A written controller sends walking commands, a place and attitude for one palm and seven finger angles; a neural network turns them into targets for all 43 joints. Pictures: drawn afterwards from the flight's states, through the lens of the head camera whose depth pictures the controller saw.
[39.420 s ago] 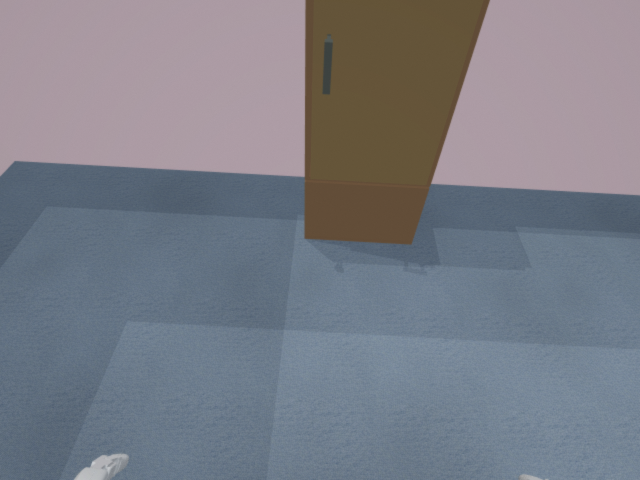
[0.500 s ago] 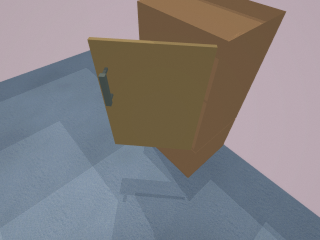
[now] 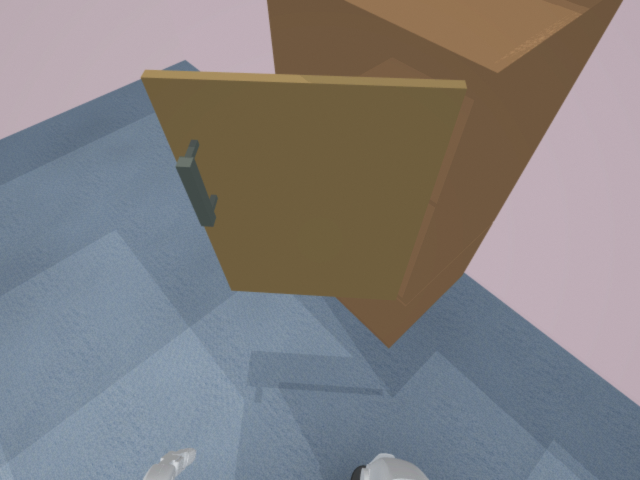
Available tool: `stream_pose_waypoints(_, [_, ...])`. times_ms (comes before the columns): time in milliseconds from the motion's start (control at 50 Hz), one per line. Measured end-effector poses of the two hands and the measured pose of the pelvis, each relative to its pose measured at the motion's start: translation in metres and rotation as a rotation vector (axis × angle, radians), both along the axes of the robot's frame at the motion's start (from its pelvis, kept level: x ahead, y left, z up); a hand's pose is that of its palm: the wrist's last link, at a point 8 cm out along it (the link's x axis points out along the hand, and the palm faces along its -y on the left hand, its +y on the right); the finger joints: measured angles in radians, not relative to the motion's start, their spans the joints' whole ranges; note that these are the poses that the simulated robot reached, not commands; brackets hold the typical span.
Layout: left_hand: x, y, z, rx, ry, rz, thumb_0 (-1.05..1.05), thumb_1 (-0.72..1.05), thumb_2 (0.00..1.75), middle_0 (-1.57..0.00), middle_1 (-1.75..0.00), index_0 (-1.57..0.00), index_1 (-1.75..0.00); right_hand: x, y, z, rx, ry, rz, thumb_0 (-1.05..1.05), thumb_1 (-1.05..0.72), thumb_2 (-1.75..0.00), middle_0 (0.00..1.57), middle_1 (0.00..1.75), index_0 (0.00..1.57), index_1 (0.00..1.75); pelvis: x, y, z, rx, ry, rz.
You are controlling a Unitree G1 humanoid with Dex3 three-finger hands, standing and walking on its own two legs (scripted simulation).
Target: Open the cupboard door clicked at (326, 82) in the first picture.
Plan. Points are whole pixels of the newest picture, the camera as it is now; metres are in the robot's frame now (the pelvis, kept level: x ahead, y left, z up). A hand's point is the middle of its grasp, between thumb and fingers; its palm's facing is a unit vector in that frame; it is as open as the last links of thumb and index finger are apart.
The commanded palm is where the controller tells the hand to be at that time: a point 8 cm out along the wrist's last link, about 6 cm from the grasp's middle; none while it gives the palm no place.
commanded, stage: come to a stop and stand still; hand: left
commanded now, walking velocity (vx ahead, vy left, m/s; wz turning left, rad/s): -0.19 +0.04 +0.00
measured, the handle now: (201, 185) +0.53 +0.21 +0.01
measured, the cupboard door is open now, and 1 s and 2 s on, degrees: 43 43 43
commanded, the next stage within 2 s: look again from close up in 1.22 s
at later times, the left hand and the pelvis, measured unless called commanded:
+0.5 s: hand out of the picture +0.01 +0.21 -0.18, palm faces +0.09 -0.97 -0.21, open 7.3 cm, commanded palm none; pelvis -0.02 +0.02 +0.00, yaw +1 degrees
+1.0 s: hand out of the picture -0.05 +0.16 -0.17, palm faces +0.04 -0.99 -0.16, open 7.3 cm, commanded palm none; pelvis -0.05 +0.00 +0.01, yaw +0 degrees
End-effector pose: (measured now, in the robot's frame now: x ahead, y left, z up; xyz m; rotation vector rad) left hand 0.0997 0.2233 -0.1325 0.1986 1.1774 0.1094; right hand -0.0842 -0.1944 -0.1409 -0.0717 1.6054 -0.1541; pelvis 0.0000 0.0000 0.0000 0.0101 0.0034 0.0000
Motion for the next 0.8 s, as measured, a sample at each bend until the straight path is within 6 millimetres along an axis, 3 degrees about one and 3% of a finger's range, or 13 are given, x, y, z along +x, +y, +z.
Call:
stream_pose_waypoints(40, [0.015, -0.003, 0.000, 0.018, -0.040, -0.001, 0.00, 0.91, 0.90, -0.19, -0.30, -0.20, -0.30, 0.013, -0.011, -0.008, -0.005, -0.004, -0.014, 0.00, -0.90, -0.90, 0.20, 0.30, 0.20, 0.30, 0.009, -0.006, -0.005, 0.007, -0.005, 0.002])
stream_pose_waypoints(100, [0.017, -0.006, 0.003, 0.031, -0.053, 0.005, 0.00, 0.91, 0.90, -0.20, -0.30, -0.20, -0.30, 0.045, -0.028, -0.011, -0.036, -0.064, -0.022, 0.00, -0.90, -0.90, 0.20, 0.30, 0.20, 0.30, 0.012, -0.011, -0.004, 0.013, -0.020, 0.003])
stream_pose_waypoints(220, [-0.011, -0.009, 0.002, 0.024, 0.020, 0.031, 0.00, 0.92, 0.90, -0.20, -0.30, -0.20, -0.30, 0.117, -0.048, -0.003, -0.066, -0.255, 0.016, 0.00, -0.91, -0.90, 0.19, 0.30, 0.20, 0.30, 0.007, -0.014, 0.002, 0.019, -0.013, 0.006])
stream_pose_waypoints(340, [-0.047, 0.009, -0.002, 0.017, 0.050, 0.074, 0.00, 0.92, 0.90, -0.20, -0.30, -0.20, -0.30, 0.153, -0.041, 0.008, -0.075, -0.368, 0.088, 0.00, -0.91, -0.90, 0.19, 0.30, 0.20, 0.30, -0.004, -0.006, 0.002, 0.018, -0.006, 0.002])
stream_pose_waypoints(420, [-0.075, 0.026, -0.014, 0.003, 0.085, 0.109, 0.00, 0.92, 0.90, -0.20, -0.30, -0.20, -0.30, 0.151, -0.026, 0.010, -0.088, -0.409, 0.108, 0.00, -0.91, -0.90, 0.19, 0.30, 0.20, 0.30, -0.011, 0.008, -0.005, -0.005, -0.009, 0.007])
stream_pose_waypoints(540, [-0.110, 0.034, -0.012, -0.018, 0.152, 0.148, 0.01, 0.92, 0.90, -0.19, -0.30, -0.20, -0.30, 0.122, -0.012, 0.018, -0.105, -0.358, 0.121, -0.01, -0.94, -0.90, 0.20, 0.30, 0.20, 0.30, -0.017, 0.018, 0.005, -0.001, -0.016, 0.012])
stream_pose_waypoints(700, [-0.145, 0.013, -0.006, -0.025, 0.223, 0.130, 0.01, 0.91, 0.90, -0.19, -0.30, -0.19, -0.30, 0.100, -0.013, 0.005, -0.070, -0.326, 0.095, 0.00, -0.94, -0.90, 0.20, 0.30, 0.20, 0.30, -0.030, 0.017, 0.005, 0.011, 0.003, -0.006])
stream_pose_waypoints(800, [-0.156, -0.001, -0.001, -0.041, 0.230, 0.102, 0.01, 0.91, 0.90, -0.20, -0.30, -0.20, -0.30, 0.082, -0.019, 0.005, -0.061, -0.313, 0.068, 0.00, -0.94, -0.90, 0.20, 0.30, 0.20, 0.30, -0.038, 0.013, 0.009, 0.001, -0.018, -0.001])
